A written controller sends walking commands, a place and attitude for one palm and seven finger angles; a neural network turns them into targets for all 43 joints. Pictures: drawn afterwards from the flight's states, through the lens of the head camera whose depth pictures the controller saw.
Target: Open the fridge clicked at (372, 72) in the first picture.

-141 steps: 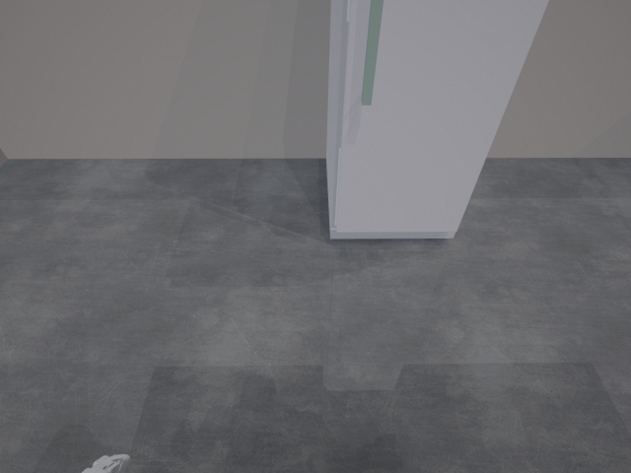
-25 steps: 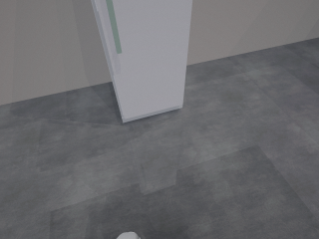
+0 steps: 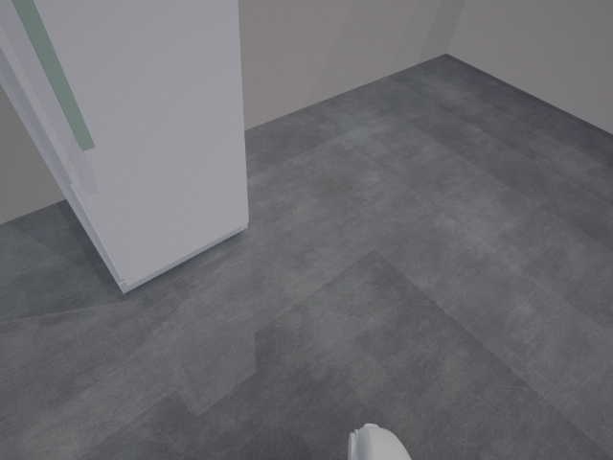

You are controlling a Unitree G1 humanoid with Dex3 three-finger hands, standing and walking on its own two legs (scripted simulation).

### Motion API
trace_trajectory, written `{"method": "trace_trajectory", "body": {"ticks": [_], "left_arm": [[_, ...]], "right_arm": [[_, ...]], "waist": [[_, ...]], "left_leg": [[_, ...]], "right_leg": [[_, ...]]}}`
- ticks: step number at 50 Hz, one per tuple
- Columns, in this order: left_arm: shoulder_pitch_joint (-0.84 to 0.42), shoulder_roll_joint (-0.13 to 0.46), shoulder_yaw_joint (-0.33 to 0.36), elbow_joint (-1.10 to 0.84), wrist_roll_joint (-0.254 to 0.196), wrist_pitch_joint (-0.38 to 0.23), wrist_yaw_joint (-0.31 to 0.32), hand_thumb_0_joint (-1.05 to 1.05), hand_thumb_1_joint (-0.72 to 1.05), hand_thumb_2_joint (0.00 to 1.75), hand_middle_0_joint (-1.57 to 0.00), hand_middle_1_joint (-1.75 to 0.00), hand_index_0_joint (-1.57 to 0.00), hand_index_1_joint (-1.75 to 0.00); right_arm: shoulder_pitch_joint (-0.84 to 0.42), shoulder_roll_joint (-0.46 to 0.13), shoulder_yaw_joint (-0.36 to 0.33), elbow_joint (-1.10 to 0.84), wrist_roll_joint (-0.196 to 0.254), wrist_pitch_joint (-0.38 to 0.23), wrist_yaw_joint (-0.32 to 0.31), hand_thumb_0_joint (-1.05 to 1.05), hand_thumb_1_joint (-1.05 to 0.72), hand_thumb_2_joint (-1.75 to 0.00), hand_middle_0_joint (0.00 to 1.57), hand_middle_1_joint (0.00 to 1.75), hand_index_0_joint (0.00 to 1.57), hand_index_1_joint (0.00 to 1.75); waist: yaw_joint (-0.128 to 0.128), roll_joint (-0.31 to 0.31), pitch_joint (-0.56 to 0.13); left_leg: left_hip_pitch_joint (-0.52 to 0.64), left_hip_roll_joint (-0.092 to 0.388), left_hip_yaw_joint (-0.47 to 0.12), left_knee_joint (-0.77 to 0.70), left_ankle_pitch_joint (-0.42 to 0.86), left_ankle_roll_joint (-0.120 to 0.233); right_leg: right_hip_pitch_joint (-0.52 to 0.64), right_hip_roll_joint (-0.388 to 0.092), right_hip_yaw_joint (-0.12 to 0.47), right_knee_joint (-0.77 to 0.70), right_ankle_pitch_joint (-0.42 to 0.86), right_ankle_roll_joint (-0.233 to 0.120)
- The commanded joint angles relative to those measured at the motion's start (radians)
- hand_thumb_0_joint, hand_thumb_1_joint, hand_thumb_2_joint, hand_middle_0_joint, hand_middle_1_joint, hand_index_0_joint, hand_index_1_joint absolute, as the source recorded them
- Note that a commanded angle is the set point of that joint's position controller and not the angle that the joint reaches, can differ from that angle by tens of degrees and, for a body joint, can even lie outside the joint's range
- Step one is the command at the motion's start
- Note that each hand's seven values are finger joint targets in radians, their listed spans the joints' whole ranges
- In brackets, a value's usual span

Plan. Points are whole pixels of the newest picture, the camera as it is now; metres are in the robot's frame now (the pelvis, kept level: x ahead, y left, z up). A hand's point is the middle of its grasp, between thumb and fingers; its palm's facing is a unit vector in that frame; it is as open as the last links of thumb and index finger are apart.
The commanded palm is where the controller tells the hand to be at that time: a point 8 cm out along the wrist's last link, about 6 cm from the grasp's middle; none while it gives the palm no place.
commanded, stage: walk to a spot facing it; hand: left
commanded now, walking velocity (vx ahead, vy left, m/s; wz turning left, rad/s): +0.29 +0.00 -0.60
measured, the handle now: (33, 30) +0.74 +0.55 +0.16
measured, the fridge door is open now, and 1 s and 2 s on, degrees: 0 0 0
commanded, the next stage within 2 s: turn to face it in 0.62 s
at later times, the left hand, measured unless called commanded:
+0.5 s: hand (229, 343) +0.33 +0.15 -0.17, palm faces -0.27 -0.93 -0.25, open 7.3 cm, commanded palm none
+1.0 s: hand (237, 270) +0.49 +0.16 -0.18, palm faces -0.38 -0.91 -0.18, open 7.4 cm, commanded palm none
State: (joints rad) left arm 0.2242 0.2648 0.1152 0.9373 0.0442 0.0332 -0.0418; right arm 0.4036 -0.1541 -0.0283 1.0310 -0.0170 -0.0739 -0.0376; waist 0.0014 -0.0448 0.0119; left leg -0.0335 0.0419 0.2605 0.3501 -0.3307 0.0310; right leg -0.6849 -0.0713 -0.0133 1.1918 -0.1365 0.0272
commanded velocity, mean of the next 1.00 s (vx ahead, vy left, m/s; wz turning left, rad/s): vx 0.10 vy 0.00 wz -0.23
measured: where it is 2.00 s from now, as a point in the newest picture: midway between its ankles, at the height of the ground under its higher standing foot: (285, 436)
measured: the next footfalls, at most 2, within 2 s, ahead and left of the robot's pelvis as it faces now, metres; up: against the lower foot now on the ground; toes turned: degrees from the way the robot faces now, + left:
right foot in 0.24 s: +0.23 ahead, -0.10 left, +0.00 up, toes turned -17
left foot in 0.72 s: +0.46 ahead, +0.06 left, +0.00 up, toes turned -19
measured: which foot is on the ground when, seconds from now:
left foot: down 0.00-0.24, up 0.26-0.70, down 0.72-1.00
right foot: up 0.00-0.22, down 0.24-0.74, up 0.76-1.00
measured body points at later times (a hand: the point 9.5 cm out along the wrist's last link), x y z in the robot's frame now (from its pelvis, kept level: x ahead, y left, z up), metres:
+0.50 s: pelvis +0.22 -0.03 -0.01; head +0.25 -0.05 +0.44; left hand +0.35 +0.19 -0.15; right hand +0.24 -0.28 -0.15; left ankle +0.31 +0.13 -0.66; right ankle +0.19 -0.09 -0.74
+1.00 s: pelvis +0.35 +0.02 +0.00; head +0.38 +0.04 +0.45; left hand +0.51 +0.21 -0.16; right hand +0.29 -0.22 -0.13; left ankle +0.42 +0.07 -0.74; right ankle +0.25 -0.12 -0.69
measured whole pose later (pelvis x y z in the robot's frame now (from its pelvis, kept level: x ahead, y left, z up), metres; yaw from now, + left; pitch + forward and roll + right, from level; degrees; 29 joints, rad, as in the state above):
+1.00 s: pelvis +0.35 +0.02 +0.00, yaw -25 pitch +0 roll -2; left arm 0.20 0.21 0.05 0.98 0.02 0.02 0.01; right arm 0.24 -0.17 -0.02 0.99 -0.02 0.00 -0.02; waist -0.01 -0.03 0.03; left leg -0.28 0.03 0.10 0.44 -0.17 0.06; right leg -0.37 -0.06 -0.01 0.90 -0.42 0.05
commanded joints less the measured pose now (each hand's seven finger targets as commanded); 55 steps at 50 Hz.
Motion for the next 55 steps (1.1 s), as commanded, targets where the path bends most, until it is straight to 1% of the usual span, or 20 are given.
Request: {"method": "trace_trajectory", "body": {"ticks": [1, 4, 7, 10, 11, 12, 13, 14, 15, 17, 21, 25, 31, 34, 35, 36, 37, 38, 43, 55], "left_arm": [[-0.107, -0.053, -0.032, -0.08, -0.007, -0.012, -0.015, 0.0, 0.9, 0.9, -0.2, -0.3, -0.2, -0.3], [-0.215, -0.06, -0.045, -0.102, -0.012, -0.02, -0.017, 0.0, 0.9, 0.9, -0.2, -0.3, -0.2, -0.3], [-0.199, -0.053, -0.049, -0.096, -0.012, -0.034, -0.014, 0.0, 0.9, 0.9, -0.2, -0.3, -0.2, -0.3], [0.029, 0.017, -0.025, -0.033, -0.006, -0.054, 0.0, 0.0, 0.9, 0.9, -0.2, -0.3, -0.2, -0.3], [0.175, 0.087, -0.004, 0.009, -0.005, -0.066, 0.006, 0.0, 0.9, 0.9, -0.2, -0.3, -0.2, -0.3], [0.265, 0.194, 0.013, 0.026, -0.015, -0.074, 0.02, 0.0, 0.9, 0.9, -0.2, -0.3, -0.2, -0.3], [0.269, 0.241, 0.022, 0.026, -0.042, -0.067, 0.036, 0.0, 0.9, 0.9, -0.2, -0.3, -0.2, -0.3], [0.214, 0.216, 0.019, 0.01, -0.047, -0.057, 0.044, 0.0, 0.9, 0.9, -0.2, -0.3, -0.2, -0.3], [0.152, 0.175, 0.009, -0.008, -0.042, -0.067, 0.047, 0.0, 0.9, 0.9, -0.2, -0.3, -0.2, -0.3], [0.065, 0.111, -0.015, -0.016, -0.042, -0.083, 0.052, 0.0, 0.9, 0.9, -0.2, -0.3, -0.2, -0.3], [0.027, 0.09, -0.018, -0.012, -0.024, -0.105, 0.049, 0.0, 0.9, 0.9, -0.2, -0.3, -0.2, -0.3], [0.041, 0.084, -0.014, -0.015, -0.026, -0.099, 0.047, 0.0, 0.9, 0.9, -0.2, -0.3, -0.2, -0.3], [0.108, 0.114, -0.003, -0.033, -0.025, -0.065, 0.059, 0.0, 0.9, 0.9, -0.2, -0.3, -0.2, -0.3], [0.095, 0.126, 0.004, -0.05, -0.024, -0.049, 0.068, 0.0, 0.9, 0.9, -0.2, -0.3, -0.2, -0.3], [0.067, 0.128, 0.004, -0.061, -0.033, -0.047, 0.07, 0.0, 0.9, 0.9, -0.2, -0.3, -0.2, -0.3], [0.086, 0.081, -0.003, -0.073, -0.049, -0.047, 0.069, 0.0, 0.9, 0.9, -0.2, -0.3, -0.2, -0.3], [0.158, 0.028, -0.022, -0.063, -0.052, -0.055, 0.061, 0.0, 0.9, 0.9, -0.2, -0.3, -0.2, -0.3], [0.188, 0.061, -0.021, -0.039, -0.04, -0.049, 0.073, 0.0, 0.9, 0.9, -0.2, -0.3, -0.2, -0.3], [0.136, -0.008, -0.048, 0.021, -0.029, -0.027, 0.056, 0.0, 0.9, 0.9, -0.2, -0.3, -0.2, -0.3], [-0.056, -0.018, -0.042, -0.035, -0.032, -0.008, 0.065, 0.0, 0.9, 0.9, -0.2, -0.3, -0.2, -0.3]], "right_arm": [[0.104, -0.111, -0.014, -0.013, -0.002, -0.028, -0.005, 0.0, -0.9, -0.9, 0.2, 0.3, 0.2, 0.3], [0.161, -0.115, -0.016, 0.014, -0.011, -0.02, -0.006, 0.0, -0.9, -0.9, 0.2, 0.3, 0.2, 0.3], [0.164, -0.154, -0.026, 0.025, -0.009, -0.01, -0.005, 0.0, -0.9, -0.9, 0.2, 0.3, 0.2, 0.3], [0.113, -0.203, -0.039, -0.002, 0.002, -0.005, 0.002, 0.0, -0.9, -0.9, 0.2, 0.3, 0.2, 0.3], [0.075, -0.197, -0.037, -0.025, 0.014, -0.004, 0.013, 0.0, -0.9, -0.9, 0.2, 0.3, 0.2, 0.3], [0.087, -0.121, -0.025, -0.062, 0.03, -0.004, 0.02, 0.0, -0.9, -0.9, 0.2, 0.3, 0.2, 0.3], [0.014, -0.121, -0.028, -0.1, 0.028, -0.01, 0.008, 0.0, -0.9, -0.9, 0.2, 0.3, 0.2, 0.3], [-0.045, -0.134, -0.039, -0.12, 0.02, -0.006, 0.003, 0.0, -0.9, -0.9, 0.2, 0.3, 0.2, 0.3], [-0.045, -0.115, -0.034, -0.121, 0.011, -0.004, 0.014, 0.0, -0.9, -0.9, 0.2, 0.3, 0.2, 0.3], [-0.077, -0.113, -0.036, -0.107, -0.001, 0.02, 0.016, 0.0, -0.9, -0.9, 0.2, 0.3, 0.2, 0.3], [-0.035, -0.078, -0.034, -0.1, -0.005, 0.053, 0.019, 0.0, -0.9, -0.9, 0.2, 0.3, 0.2, 0.3], [-0.166, -0.085, -0.035, -0.152, -0.002, 0.058, 0.027, 0.0, -0.9, -0.9, 0.2, 0.3, 0.2, 0.3], [-0.346, -0.103, -0.029, -0.218, 0.003, 0.052, 0.026, 0.0, -0.9, -0.9, 0.2, 0.3, 0.2, 0.3], [-0.308, -0.134, -0.036, -0.22, 0.008, 0.048, 0.015, 0.0, -0.9, -0.9, 0.2, 0.3, 0.2, 0.3], [-0.21, -0.165, -0.043, -0.194, 0.002, 0.044, 0.009, 0.0, -0.9, -0.9, 0.2, 0.3, 0.2, 0.3], [-0.118, -0.247, -0.057, -0.177, -0.011, 0.035, 0.005, 0.0, -0.9, -0.9, 0.2, 0.3, 0.2, 0.3], [-0.059, -0.309, -0.064, -0.157, -0.006, 0.038, 0.009, 0.0, -0.9, -0.9, 0.2, 0.3, 0.2, 0.3], [-0.081, -0.269, -0.045, -0.165, 0.0, 0.052, 0.013, 0.0, -0.9, -0.9, 0.2, 0.3, 0.2, 0.3], [-0.235, -0.144, -0.004, -0.147, -0.007, 0.04, 0.009, 0.0, -0.9, -0.9, 0.2, 0.3, 0.2, 0.3], [-0.075, -0.21, -0.062, -0.068, -0.011, 0.08, 0.022, 0.0, -0.9, -0.9, 0.2, 0.3, 0.2, 0.3]], "waist": [[-0.02, 0.151, 0.123], [-0.06, 0.162, 0.139], [-0.037, 0.186, 0.083], [0.078, 0.223, -0.065], [0.155, 0.162, -0.161], [0.162, -0.065, -0.294], [0.154, -0.066, -0.347], [0.133, 0.057, -0.198], [0.095, 0.006, -0.156], [0.025, 0.101, -0.02], [-0.047, 0.027, -0.006], [-0.026, -0.101, 0.007], [0.043, -0.129, -0.029], [0.015, -0.117, -0.081], [-0.034, -0.084, -0.136], [-0.061, 0.097, -0.227], [-0.053, 0.334, -0.301], [-0.043, 0.224, -0.268], [0.025, 0.229, -0.039], [-0.037, 0.195, -0.053]], "left_leg": [[0.065, 0.253, -0.093, -0.114, 0.619, -0.012], [0.127, 0.26, -0.057, -0.086, 0.739, 0.018], [0.177, 0.264, 0.028, 0.052, 1.079, 0.023], [0.077, 0.266, 0.061, 0.396, 1.18, -0.007], [-0.138, 0.263, 0.059, 0.649, 0.902, -0.035], [-0.496, 0.086, 0.026, 0.987, -0.123, -0.09], [-0.64, 0.038, -0.131, 1.183, -0.293, -0.085], [-0.67, 0.085, -0.217, 1.199, -0.189, -0.063], [-0.683, 0.122, -0.238, 1.153, -0.085, -0.076], [-0.582, 0.159, -0.25, 1.021, -0.023, -0.087], [-0.514, 0.14, -0.224, 0.855, 0.016, -0.114], [-0.541, 0.117, -0.216, 0.693, 0.102, -0.132], [-0.478, 0.027, -0.184, 0.427, 0.082, -0.119], [-0.317, -0.003, -0.185, 0.226, 0.107, -0.105], [-0.141, 0.024, -0.188, 0.089, 0.261, -0.092], [0.118, 0.23, -0.37, 0.071, 0.609, -0.022], [0.265, 0.485, -0.572, 0.14, 1.089, 0.124], [0.154, 0.468, -0.52, 0.127, 1.049, 0.175], [-0.211, 0.21, -0.329, -0.039, 0.576, 0.103], [-0.155, 0.217, -0.55, -0.08, 0.294, 0.149]], "right_leg": [[-0.129, 0.0, -0.068, -0.117, 0.028, -0.006], [-0.081, 0.023, -0.13, -0.303, -0.015, -0.029], [0.075, 0.101, -0.211, -0.479, -0.09, -0.074], [0.443, 0.151, -0.216, -0.604, -0.084, -0.126], [0.762, 0.056, -0.114, -0.67, 0.041, -0.172], [1.061, -0.26, 0.38, -0.687, 0.274, -0.313], [1.105, -0.36, 0.602, -0.758, 0.44, -0.4], [0.959, -0.354, 0.494, -0.798, 0.395, -0.395], [0.875, -0.299, 0.423, -0.81, 0.377, -0.336], [0.576, -0.227, 0.292, -0.86, 0.4, -0.244], [0.414, -0.126, 0.158, -0.862, 0.476, -0.235], [0.414, -0.073, 0.158, -0.826, 0.521, -0.214], [0.552, -0.067, 0.262, -0.709, 0.665, -0.182], [0.57, -0.068, 0.307, -0.608, 0.668, -0.154], [0.516, -0.031, 0.273, -0.515, 0.585, -0.114], [0.327, 0.082, 0.185, -0.342, 0.227, -0.051], [0.154, 0.142, 0.059, -0.047, -0.504, -0.001], [0.191, 0.09, 0.102, 0.035, -0.537, 0.003], [0.316, 0.025, 0.026, -0.165, -0.321, 0.015], [0.278, 0.028, -0.01, -0.384, -0.333, 0.02]]}}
